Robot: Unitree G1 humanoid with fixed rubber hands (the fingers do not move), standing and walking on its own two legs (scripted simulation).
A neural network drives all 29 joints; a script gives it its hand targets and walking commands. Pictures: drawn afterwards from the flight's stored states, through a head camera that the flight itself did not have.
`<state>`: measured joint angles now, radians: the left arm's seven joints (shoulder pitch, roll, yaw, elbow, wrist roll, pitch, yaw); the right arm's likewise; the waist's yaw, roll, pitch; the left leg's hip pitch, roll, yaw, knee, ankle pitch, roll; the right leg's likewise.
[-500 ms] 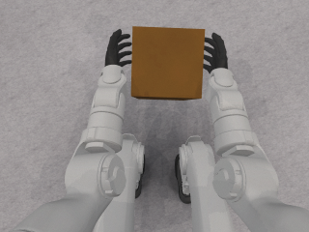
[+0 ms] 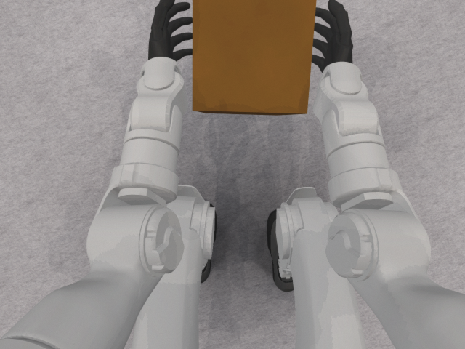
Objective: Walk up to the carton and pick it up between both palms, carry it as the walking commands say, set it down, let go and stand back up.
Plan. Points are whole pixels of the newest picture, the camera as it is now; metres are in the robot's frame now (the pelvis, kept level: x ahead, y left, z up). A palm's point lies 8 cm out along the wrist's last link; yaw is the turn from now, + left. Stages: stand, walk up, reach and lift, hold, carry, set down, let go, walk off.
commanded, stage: set down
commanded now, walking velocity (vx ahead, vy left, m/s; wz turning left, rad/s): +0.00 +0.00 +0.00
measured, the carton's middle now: (246, 69) +0.52 +0.01 -0.20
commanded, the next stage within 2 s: none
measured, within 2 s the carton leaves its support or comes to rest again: rests again in 1.84 s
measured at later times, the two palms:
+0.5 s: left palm (174, 51) +0.54 +0.12 -0.18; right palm (322, 61) +0.53 -0.12 -0.19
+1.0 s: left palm (174, 58) +0.54 +0.13 -0.20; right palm (320, 65) +0.53 -0.12 -0.21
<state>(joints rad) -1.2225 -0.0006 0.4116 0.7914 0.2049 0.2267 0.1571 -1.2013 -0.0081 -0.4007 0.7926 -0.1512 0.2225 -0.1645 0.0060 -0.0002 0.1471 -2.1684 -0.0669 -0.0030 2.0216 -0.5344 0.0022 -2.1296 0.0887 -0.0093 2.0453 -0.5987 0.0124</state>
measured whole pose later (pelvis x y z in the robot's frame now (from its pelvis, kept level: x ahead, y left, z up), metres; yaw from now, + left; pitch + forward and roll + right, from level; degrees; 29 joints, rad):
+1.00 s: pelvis +0.00 +0.00 -0.05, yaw +0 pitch +37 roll +0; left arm -1.41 0.13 0.36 1.02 0.12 0.19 0.13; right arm -1.36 -0.10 -0.33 0.96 -0.10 0.21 -0.16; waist 0.01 0.01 0.27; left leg -2.28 -0.07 0.00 2.20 -0.56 -0.01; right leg -2.25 0.11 -0.01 2.22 -0.63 0.01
